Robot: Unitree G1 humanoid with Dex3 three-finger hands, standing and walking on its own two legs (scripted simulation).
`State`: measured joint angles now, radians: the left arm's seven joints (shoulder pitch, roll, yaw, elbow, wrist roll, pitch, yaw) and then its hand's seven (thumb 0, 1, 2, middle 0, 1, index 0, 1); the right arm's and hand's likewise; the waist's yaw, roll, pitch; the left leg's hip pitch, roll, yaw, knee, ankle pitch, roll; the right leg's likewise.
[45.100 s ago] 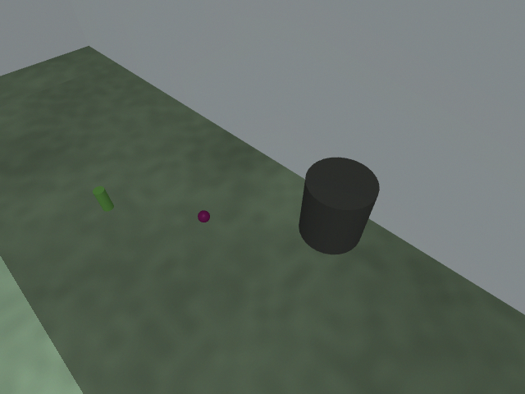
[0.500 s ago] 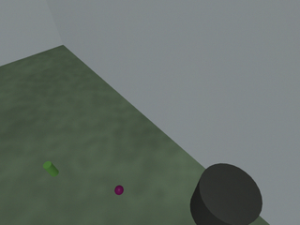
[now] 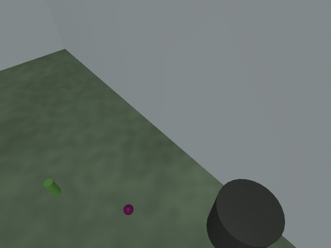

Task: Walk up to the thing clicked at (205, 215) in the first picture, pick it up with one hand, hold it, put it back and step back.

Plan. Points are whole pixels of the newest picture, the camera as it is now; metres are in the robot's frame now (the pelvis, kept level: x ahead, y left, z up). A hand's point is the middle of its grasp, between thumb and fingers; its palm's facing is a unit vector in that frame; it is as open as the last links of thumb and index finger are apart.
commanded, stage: stand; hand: left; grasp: from above
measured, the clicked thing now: (128, 209) +0.47 +0.26 -0.75
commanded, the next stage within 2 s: step back in 1.32 s
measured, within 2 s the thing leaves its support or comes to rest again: neither
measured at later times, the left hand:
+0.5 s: hand out of the picture +0.08 +0.24 -0.16, palm faces +0.02 -0.94 -0.34, open 7.3 cm
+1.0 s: hand out of the picture +0.08 +0.24 -0.16, palm faces +0.01 -0.94 -0.34, open 7.3 cm
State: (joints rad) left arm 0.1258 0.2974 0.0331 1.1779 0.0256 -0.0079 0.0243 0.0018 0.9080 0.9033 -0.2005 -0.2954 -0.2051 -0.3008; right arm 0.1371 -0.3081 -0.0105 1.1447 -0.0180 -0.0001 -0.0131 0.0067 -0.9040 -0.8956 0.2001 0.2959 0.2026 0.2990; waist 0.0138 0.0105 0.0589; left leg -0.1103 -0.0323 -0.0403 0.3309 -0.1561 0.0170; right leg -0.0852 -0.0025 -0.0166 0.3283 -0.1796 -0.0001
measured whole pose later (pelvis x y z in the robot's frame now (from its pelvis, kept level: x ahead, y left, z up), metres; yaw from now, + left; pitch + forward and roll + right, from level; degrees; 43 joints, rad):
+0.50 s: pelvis +0.01 +0.00 +0.00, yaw +0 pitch -3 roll +0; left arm 0.10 0.31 0.03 1.17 0.02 -0.01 0.02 0.00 0.91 0.90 -0.20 -0.30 -0.21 -0.30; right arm 0.11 -0.33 0.00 1.15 -0.01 -0.01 -0.01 0.01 -0.90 -0.90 0.20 0.30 0.20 0.30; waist 0.01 0.01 0.05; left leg -0.10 -0.03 -0.04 0.31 -0.16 0.02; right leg -0.07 0.00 -0.01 0.31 -0.18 0.00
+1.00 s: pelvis +0.02 +0.00 +0.00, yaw +0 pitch -2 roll +0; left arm 0.11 0.32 0.02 1.16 0.02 -0.01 0.01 0.00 0.91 0.90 -0.20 -0.30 -0.21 -0.30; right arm 0.11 -0.34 0.00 1.14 -0.01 -0.01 0.00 0.01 -0.90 -0.90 0.20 0.30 0.20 0.30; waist 0.01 0.01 0.05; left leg -0.10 -0.03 -0.04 0.30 -0.16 0.01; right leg -0.07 0.00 -0.02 0.30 -0.19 0.00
